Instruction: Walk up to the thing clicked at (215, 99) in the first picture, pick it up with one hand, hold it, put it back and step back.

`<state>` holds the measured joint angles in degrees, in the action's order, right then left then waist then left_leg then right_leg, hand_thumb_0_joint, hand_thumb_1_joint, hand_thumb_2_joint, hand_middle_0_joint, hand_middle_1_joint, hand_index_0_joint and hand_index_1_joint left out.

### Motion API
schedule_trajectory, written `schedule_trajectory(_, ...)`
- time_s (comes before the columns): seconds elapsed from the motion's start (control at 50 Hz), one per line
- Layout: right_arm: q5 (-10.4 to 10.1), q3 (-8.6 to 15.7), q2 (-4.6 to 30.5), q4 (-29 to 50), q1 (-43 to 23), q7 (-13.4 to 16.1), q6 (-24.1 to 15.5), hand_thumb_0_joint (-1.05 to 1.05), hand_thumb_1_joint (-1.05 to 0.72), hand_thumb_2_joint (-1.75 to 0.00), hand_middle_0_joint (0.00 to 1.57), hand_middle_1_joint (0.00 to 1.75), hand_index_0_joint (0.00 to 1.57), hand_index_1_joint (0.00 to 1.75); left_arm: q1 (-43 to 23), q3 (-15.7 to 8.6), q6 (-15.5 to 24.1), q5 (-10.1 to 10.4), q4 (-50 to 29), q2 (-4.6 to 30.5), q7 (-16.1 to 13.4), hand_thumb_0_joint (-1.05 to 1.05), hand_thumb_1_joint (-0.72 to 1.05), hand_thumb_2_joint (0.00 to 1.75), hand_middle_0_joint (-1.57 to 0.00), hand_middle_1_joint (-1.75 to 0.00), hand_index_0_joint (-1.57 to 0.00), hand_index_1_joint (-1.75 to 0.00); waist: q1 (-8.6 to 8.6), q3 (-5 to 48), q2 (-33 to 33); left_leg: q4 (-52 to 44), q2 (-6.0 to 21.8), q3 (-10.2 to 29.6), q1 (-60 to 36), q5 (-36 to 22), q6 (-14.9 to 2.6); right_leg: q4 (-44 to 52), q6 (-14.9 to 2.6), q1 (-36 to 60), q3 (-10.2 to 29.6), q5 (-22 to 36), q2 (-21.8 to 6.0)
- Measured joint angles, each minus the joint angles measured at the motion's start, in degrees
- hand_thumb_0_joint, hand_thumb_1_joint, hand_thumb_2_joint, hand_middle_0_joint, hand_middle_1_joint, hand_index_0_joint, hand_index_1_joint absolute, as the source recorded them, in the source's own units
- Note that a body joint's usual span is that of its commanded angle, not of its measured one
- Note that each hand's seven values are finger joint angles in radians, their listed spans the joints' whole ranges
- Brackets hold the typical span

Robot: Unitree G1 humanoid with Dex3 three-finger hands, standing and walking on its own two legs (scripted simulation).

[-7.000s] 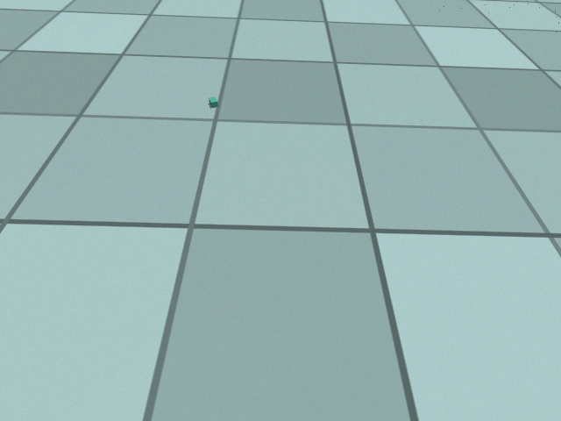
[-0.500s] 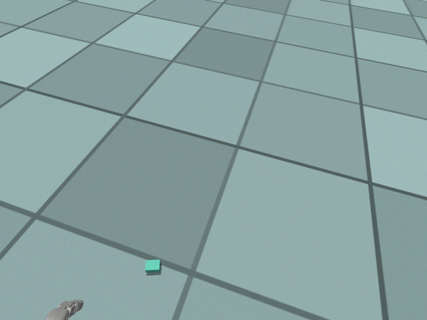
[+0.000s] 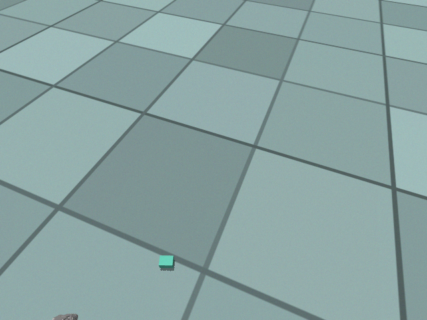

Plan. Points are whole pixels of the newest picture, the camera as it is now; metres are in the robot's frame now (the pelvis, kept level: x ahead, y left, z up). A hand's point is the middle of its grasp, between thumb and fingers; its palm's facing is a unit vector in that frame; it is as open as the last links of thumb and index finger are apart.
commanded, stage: walk up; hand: left
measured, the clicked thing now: (166, 261) +0.46 +0.22 -0.76
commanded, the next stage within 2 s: none
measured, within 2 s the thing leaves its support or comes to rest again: neither
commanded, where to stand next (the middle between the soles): +0.08 -0.03 m, yaw +1 degrees
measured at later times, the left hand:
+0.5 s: hand out of the picture +0.10 +0.26 -0.16, palm faces +0.05 -0.95 -0.31, open 7.3 cm
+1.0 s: hand out of the picture +0.09 +0.23 -0.13, palm faces +0.13 -0.82 -0.55, open 7.3 cm
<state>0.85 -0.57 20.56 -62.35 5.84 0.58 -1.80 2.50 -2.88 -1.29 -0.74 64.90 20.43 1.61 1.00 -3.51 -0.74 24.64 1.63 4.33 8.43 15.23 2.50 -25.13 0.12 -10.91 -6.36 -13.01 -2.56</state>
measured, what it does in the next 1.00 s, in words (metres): steps on the spot: right foot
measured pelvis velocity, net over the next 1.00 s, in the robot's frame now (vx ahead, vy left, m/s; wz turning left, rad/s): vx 0.03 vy -0.07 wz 0.12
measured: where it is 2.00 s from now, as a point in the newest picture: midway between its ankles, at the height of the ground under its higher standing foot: outside the picture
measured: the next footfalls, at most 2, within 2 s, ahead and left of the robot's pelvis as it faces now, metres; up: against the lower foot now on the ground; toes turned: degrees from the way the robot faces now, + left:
right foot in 0.70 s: +0.15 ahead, -0.19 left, +0.00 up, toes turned +1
left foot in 1.24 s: +0.02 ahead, +0.16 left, +0.00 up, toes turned +8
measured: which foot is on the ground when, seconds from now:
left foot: down 0.00-0.72, up 0.74-1.00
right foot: down 0.00-0.48, up 0.50-0.68, down 0.70-1.00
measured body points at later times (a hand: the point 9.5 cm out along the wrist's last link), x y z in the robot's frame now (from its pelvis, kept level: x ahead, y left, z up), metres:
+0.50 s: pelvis +0.00 +0.00 +0.00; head +0.02 +0.01 +0.44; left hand +0.10 +0.31 -0.13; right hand +0.09 -0.31 -0.12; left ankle -0.02 +0.15 -0.74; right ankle +0.00 -0.12 -0.74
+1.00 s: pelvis +0.03 -0.07 -0.02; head +0.10 -0.13 +0.42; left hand +0.08 +0.27 -0.09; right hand +0.13 -0.39 -0.18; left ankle -0.01 +0.11 -0.63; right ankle +0.11 -0.19 -0.74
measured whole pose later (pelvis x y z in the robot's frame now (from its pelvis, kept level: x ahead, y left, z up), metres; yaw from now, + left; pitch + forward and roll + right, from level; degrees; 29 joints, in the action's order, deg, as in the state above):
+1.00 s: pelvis +0.03 -0.07 -0.02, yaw +7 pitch -2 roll +0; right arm 3.6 5.8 27.4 -49.0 12.8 -1.7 6.7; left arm 9.7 -3.7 1.6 -0.3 51.3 19.1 -4.3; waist -0.8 -10.0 -9.2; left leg 78.2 -5.8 13.9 30.3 24.3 1.1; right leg -38.6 0.3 -21.1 -4.4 -15.1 -4.4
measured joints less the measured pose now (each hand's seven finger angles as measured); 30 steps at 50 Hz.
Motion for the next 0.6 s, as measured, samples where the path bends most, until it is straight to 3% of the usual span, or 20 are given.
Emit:
schedule_trajectory(0.44, 0.2, 0.5, 0.4, 0.9, 1.0, 0.4, 0.5, 0.01, -0.90, -0.90, 0.21, 0.30, 0.21, 0.30, -0.2, -0.8, -0.6, -0.2, -2.5, -0.3, 0.0, 0.00, 0.91, 0.90, -0.21, -0.30, -0.21, -0.30, -0.45, -0.4, 1.5, 1.9, -0.7, 1.6, 0.9, 0.8, -0.21, -1.3, 0.19, 0.1, -1.5, -1.1, -0.8)
schedule_trajectory(0.46, 0.3, 0.7, 0.3, 1.3, 1.3, 0.3, 0.3, 0.01, -0.90, -0.90, 0.21, 0.30, 0.21, 0.30, 0.0, -1.1, -0.8, -0.5, -3.1, -0.1, 0.3, 0.00, 0.91, 0.90, -0.21, -0.30, -0.21, -0.30, -0.37, -0.3, 1.7, 2.2, -0.8, 1.5, 1.0, 1.0, -0.48, -2.2, -0.07, -0.3, -1.4, -1.9, -0.9)
schedule_trajectory(0.52, 0.9, 1.7, -0.1, 3.3, 4.3, 0.3, -1.3, 0.01, -0.90, -0.90, 0.21, 0.30, 0.21, 0.30, 1.4, -2.3, -1.7, -1.7, -4.9, 1.5, 1.6, 0.00, 0.91, 0.90, -0.21, -0.30, -0.21, -0.30, -0.61, 0.5, 3.0, 3.6, -1.3, 1.2, 1.3, 2.7, -1.57, -12.8, -1.02, -4.3, 1.9, -12.1, -0.1)
schedule_trajectory(0.6, 1.6, 2.7, 0.3, 4.5, 9.4, 1.0, -2.5, 0.00, -0.90, -0.90, 0.21, 0.30, 0.21, 0.30, 3.1, -3.4, -2.1, -1.8, -7.4, 4.1, 2.5, 0.00, 0.91, 0.90, -0.21, -0.30, -0.21, -0.30, -1.53, 0.5, 4.6, 3.0, -1.4, 2.1, 0.3, 3.4, -1.84, -25.1, -1.53, -10.8, 6.3, -13.9, 0.2)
